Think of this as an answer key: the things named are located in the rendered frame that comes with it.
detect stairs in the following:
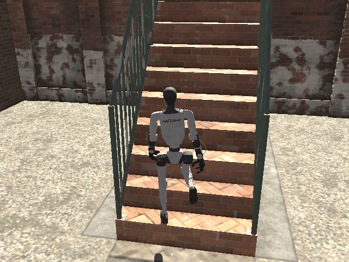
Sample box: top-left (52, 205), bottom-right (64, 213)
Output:
top-left (115, 0), bottom-right (260, 257)

